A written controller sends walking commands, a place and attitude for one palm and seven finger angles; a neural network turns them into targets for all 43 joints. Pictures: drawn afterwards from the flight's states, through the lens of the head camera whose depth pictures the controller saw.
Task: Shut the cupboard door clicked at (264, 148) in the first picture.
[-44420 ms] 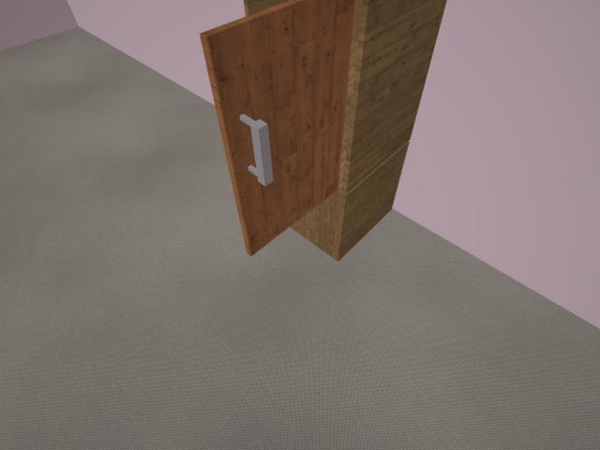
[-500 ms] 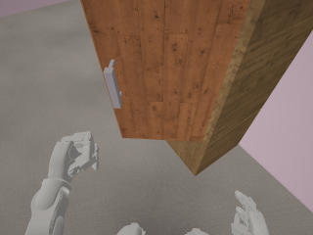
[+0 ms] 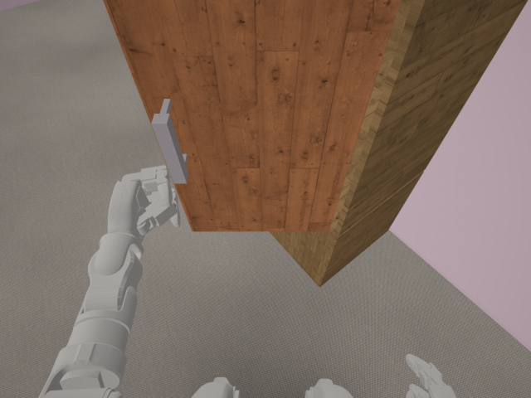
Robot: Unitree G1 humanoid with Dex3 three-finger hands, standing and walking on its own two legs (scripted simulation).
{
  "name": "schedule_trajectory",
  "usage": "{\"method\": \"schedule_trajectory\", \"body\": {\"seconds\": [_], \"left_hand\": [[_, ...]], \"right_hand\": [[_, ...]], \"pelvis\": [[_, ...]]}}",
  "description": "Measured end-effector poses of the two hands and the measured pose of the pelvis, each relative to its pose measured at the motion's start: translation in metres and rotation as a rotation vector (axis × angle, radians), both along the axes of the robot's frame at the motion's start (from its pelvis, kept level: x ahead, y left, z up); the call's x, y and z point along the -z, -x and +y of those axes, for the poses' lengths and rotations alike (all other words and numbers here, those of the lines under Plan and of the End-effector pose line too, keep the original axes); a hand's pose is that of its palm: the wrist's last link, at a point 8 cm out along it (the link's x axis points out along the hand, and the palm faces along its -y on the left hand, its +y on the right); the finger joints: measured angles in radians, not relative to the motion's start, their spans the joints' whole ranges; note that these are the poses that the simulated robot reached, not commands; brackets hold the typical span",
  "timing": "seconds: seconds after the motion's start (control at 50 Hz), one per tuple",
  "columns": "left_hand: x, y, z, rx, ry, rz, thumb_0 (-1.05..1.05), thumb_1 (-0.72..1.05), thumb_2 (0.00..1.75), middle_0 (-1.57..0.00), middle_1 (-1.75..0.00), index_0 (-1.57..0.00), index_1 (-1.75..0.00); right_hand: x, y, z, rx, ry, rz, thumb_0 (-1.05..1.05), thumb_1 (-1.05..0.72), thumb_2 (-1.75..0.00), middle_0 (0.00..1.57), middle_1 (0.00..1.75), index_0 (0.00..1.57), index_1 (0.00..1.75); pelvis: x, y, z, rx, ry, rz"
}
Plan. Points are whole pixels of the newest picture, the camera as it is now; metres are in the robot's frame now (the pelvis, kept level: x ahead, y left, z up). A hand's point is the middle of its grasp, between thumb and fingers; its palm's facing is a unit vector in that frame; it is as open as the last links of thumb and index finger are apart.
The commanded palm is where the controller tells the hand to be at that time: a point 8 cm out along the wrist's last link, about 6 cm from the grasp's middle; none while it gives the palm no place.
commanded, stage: bring the fist close to the handle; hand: left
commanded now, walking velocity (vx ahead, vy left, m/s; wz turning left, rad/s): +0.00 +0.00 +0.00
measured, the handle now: (174, 143) +0.51 +0.18 +0.07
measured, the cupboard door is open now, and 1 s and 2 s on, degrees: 52 50 28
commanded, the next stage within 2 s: push the door shut along its arc in 0.64 s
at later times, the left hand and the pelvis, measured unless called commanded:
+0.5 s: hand (181, 181) +0.42 +0.15 +0.07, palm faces +0.02 -1.00 -0.02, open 3.1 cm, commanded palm +0.40 +0.21 +0.07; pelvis +0.00 +0.00 +0.00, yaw -1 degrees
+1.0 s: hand (179, 172) +0.44 +0.16 +0.07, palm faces -0.04 -1.00 -0.02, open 3.2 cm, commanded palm +0.43 +0.20 +0.07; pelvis -0.01 +0.01 -0.01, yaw +0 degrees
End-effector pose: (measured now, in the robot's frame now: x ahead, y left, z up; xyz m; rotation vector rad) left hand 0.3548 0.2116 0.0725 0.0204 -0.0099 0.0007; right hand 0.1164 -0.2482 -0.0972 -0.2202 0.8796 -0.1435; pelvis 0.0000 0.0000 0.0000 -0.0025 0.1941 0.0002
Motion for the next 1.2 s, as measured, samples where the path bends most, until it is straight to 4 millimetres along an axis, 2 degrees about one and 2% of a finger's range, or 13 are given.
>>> {"method": "schedule_trajectory", "body": {"seconds": [0.14,0.32,0.44,0.54,0.7,0.84,1.0,1.2], "left_hand": [[-0.003,-0.029,-0.002,-0.007,0.002,0.007,0.02,0.90,0.90,-1.29,-1.50,-1.30,-1.50],[-0.003,-0.057,-0.013,-0.009,0.011,0.003,0.02,0.90,0.90,-1.29,-1.50,-1.30,-1.50],[-0.003,-0.052,-0.010,-0.016,0.010,0.002,0.02,0.90,0.90,-1.29,-1.50,-1.30,-1.50],[0.002,-0.045,-0.002,-0.028,0.005,0.018,0.02,0.90,0.90,-1.29,-1.50,-1.30,-1.50],[-0.003,-0.049,-0.002,-0.011,0.018,-0.017,0.02,0.90,0.90,-1.30,-1.50,-1.30,-1.51],[0.000,-0.049,0.000,0.002,0.012,0.009,0.02,0.90,0.90,-1.30,-1.50,-1.30,-1.51],[-0.001,-0.067,0.002,0.041,-0.003,0.011,0.03,0.91,0.93,-1.30,-1.50,-1.30,-1.51],[-0.003,-0.095,0.003,0.090,-0.005,0.030,0.03,0.95,0.98,-1.30,-1.50,-1.30,-1.50]], "right_hand": [[0.006,0.017,-0.005,0.029,0.000,0.063,0.01,-0.90,-0.90,0.20,0.30,0.21,0.30],[0.016,0.045,-0.010,0.067,-0.001,0.153,0.01,-0.90,-0.90,0.20,0.30,0.21,0.30],[0.015,0.061,-0.011,0.100,-0.018,0.188,0.01,-0.90,-0.90,0.20,0.30,0.20,0.30],[0.013,0.066,-0.012,0.100,-0.010,0.205,0.01,-0.90,-0.90,0.20,0.30,0.20,0.30],[0.014,0.057,-0.013,0.085,0.008,0.185,0.01,-0.90,-0.90,0.20,0.30,0.20,0.30],[0.011,0.046,-0.008,0.071,0.005,0.146,0.01,-0.90,-0.90,0.20,0.30,0.20,0.30],[0.018,0.050,-0.005,0.062,0.018,0.167,0.00,-0.90,-0.90,0.20,0.30,0.21,0.30],[0.027,0.087,-0.008,0.091,0.037,0.259,0.00,-0.90,-0.90,0.20,0.30,0.21,0.30]], "pelvis": [[0.001,0.000,-0.001,0.004,-0.001,0.021],[0.005,0.002,-0.002,0.011,-0.002,0.050],[0.002,0.000,-0.002,0.028,-0.007,0.046],[0.001,0.003,-0.003,0.021,-0.003,0.040],[0.004,0.006,0.000,0.014,0.002,0.045],[0.004,0.007,0.002,0.013,0.004,0.042],[0.010,0.011,0.005,0.001,0.013,0.063],[0.019,0.016,0.008,-0.002,0.022,0.107]]}}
